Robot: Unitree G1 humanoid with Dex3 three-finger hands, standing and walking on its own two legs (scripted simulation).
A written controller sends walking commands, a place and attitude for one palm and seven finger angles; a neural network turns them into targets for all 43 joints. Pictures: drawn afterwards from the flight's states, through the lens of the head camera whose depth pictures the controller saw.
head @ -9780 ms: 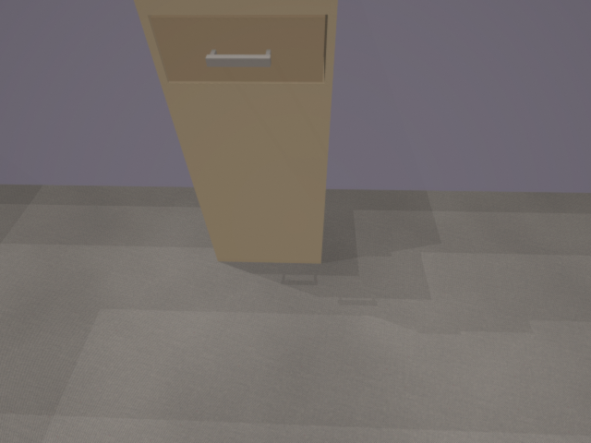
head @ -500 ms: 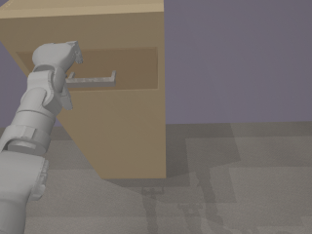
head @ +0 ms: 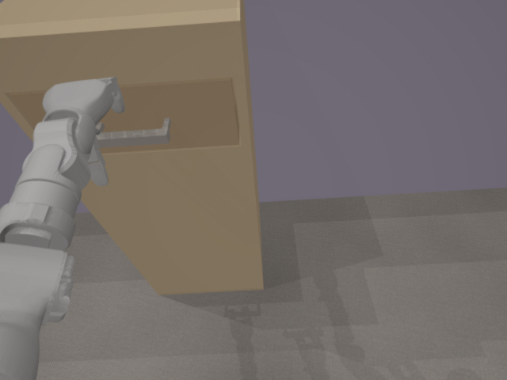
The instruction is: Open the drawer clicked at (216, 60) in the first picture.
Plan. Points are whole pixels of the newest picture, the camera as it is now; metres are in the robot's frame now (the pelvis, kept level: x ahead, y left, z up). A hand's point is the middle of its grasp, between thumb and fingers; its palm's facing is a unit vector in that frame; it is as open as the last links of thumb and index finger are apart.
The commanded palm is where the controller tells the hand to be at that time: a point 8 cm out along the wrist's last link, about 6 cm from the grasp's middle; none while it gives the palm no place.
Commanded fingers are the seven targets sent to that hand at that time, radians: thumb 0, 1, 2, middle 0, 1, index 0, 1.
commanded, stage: move the hooked fingers above the handle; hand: left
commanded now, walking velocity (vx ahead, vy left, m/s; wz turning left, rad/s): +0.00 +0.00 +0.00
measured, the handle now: (131, 131) +0.53 +0.23 +0.11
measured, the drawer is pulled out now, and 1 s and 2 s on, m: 0.00 0.00 0.00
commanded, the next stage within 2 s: lower the fingers behind the handle in 1.88 s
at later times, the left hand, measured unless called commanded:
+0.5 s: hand (106, 117) +0.48 +0.23 +0.18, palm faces -0.01 -0.01 -1.00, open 13.6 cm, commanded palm +0.45 +0.25 +0.22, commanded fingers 0.00 -0.50 0.30 -0.30 -1.20 -0.30 -1.20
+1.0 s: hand (98, 112) +0.48 +0.24 +0.19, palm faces +0.05 +0.02 -1.00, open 13.5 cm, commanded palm +0.45 +0.23 +0.23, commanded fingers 0.00 -0.50 0.30 -0.30 -1.20 -0.30 -1.20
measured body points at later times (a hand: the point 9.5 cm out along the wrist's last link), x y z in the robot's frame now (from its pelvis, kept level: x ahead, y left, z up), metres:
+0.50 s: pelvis +0.00 +0.00 +0.00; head +0.03 -0.03 +0.45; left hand +0.47 +0.23 +0.24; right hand +0.09 -0.26 -0.14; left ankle +0.00 +0.12 -0.74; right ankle -0.03 -0.10 -0.74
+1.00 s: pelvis +0.00 +0.01 +0.00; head +0.04 -0.01 +0.44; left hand +0.47 +0.23 +0.25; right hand +0.09 -0.25 -0.14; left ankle +0.00 +0.12 -0.74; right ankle -0.03 -0.10 -0.74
